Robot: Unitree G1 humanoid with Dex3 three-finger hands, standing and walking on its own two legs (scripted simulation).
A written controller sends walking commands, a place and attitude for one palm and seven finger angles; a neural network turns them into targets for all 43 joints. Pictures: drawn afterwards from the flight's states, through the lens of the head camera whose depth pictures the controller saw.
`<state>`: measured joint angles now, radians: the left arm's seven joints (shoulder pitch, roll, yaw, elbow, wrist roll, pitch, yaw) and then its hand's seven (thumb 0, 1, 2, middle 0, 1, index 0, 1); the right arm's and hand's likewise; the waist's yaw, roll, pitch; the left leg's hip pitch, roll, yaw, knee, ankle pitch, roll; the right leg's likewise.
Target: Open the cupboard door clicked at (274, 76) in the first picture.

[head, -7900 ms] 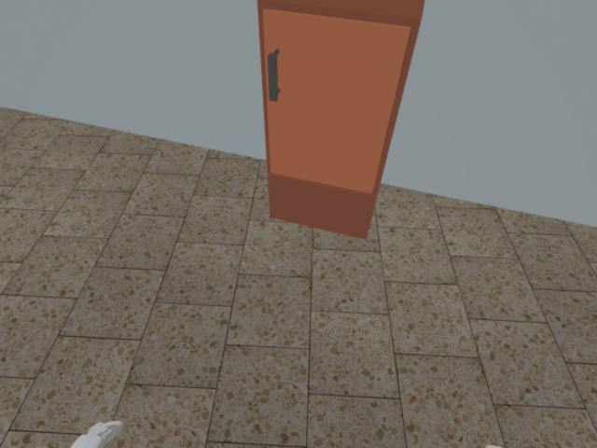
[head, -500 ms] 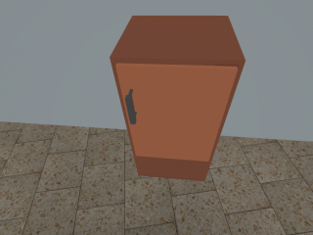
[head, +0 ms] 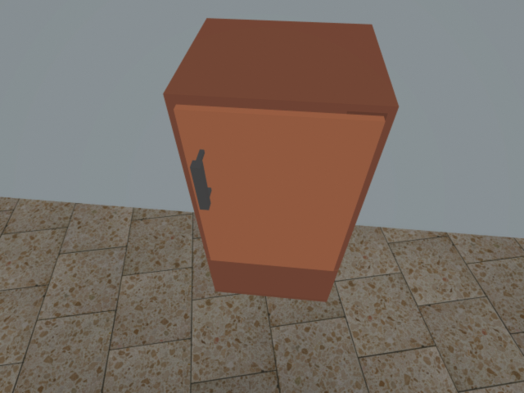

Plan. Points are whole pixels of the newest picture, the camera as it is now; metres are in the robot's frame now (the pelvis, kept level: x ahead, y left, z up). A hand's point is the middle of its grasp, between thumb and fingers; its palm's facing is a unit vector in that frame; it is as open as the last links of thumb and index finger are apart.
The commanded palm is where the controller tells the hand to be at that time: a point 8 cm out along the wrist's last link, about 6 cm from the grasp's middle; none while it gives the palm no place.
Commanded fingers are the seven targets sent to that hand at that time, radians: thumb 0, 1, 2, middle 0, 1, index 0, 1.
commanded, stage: look again from close up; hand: left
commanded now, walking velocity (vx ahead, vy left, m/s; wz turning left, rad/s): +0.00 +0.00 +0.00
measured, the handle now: (203, 180) +0.56 +0.17 -0.05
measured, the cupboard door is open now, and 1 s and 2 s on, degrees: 0 0 0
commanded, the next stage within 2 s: raise the hand with hooked fingers in 0.24 s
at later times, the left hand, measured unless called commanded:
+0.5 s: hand (158, 352) +0.19 +0.18 -0.05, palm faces +0.27 -0.95 -0.13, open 7.5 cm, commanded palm +0.12 +0.22 -0.07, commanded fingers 0.00 0.69 0.81 -0.22 -0.44 -0.22 -0.44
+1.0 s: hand (147, 362) +0.18 +0.19 -0.06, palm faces -0.11 -0.99 -0.08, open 10.1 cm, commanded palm +0.15 +0.25 -0.06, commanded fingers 0.00 0.11 0.56 -0.26 -0.81 -0.26 -0.81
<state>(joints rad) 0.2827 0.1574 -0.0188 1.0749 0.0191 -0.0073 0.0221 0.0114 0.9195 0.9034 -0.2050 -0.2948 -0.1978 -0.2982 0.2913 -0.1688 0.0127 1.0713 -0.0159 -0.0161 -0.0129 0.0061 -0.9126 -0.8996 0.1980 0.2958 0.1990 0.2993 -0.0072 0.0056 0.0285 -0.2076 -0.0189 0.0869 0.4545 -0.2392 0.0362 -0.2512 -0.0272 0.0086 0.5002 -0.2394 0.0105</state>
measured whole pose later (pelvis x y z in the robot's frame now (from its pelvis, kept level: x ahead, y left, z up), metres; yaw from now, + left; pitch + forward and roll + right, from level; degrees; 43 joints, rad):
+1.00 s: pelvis -0.04 -0.02 -0.12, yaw +4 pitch +14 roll -4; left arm 0.26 0.30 0.23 0.07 -0.32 -0.44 -0.51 0.01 0.32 0.66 -0.24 -0.66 -0.23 -0.67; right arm 0.14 -0.21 0.02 0.56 0.03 -0.24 -0.03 0.01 -0.91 -0.90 0.20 0.30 0.20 0.30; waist 0.02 0.03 -0.11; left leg -1.01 0.03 -0.06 1.32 -0.56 -0.01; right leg -0.96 0.00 -0.13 1.25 -0.53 -0.04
